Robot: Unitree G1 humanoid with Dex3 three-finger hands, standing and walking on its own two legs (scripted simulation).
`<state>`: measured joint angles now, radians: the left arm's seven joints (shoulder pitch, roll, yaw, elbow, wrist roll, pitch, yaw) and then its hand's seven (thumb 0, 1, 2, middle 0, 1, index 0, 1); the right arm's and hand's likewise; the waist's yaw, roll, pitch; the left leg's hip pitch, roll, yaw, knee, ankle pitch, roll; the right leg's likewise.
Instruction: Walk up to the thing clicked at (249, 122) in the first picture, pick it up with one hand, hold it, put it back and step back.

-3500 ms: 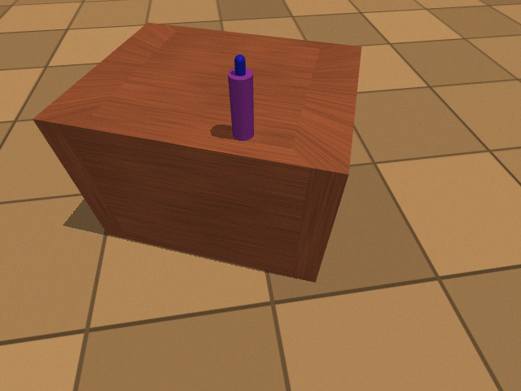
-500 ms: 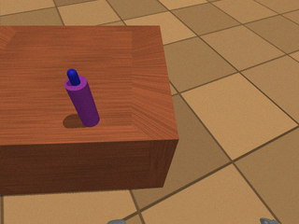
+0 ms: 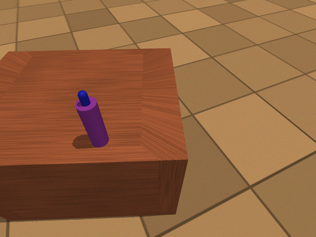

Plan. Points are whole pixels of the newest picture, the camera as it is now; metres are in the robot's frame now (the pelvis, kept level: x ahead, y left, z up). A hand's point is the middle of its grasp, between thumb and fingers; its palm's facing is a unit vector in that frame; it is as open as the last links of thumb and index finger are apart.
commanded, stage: walk up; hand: left
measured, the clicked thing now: (92, 119) +0.48 +0.23 +0.00
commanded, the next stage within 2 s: stand in 0.86 s
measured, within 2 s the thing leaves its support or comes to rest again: neither
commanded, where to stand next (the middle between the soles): +0.08 +0.01 m, yaw +1 degrees
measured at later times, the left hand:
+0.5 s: hand out of the picture +0.10 +0.26 -0.15, palm faces +0.00 -0.94 -0.33, open 7.4 cm
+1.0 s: hand out of the picture +0.09 +0.25 -0.15, palm faces -0.01 -0.94 -0.34, open 7.4 cm
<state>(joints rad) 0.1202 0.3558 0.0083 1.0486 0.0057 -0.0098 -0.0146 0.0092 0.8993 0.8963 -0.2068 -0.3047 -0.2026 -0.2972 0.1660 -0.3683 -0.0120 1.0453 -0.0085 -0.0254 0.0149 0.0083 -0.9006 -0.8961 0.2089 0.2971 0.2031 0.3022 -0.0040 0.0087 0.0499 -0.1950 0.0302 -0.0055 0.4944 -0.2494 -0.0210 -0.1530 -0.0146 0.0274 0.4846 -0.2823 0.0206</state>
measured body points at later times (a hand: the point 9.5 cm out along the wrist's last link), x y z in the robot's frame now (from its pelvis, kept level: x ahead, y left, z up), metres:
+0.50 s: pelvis +0.01 +0.00 +0.01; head +0.01 +0.01 +0.46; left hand +0.10 +0.31 -0.13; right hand +0.10 -0.30 -0.12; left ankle +0.01 +0.13 -0.74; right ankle -0.01 -0.14 -0.74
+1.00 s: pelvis +0.01 +0.00 +0.01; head +0.02 +0.00 +0.46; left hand +0.09 +0.30 -0.12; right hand +0.09 -0.30 -0.12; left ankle +0.01 +0.14 -0.74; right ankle -0.01 -0.14 -0.74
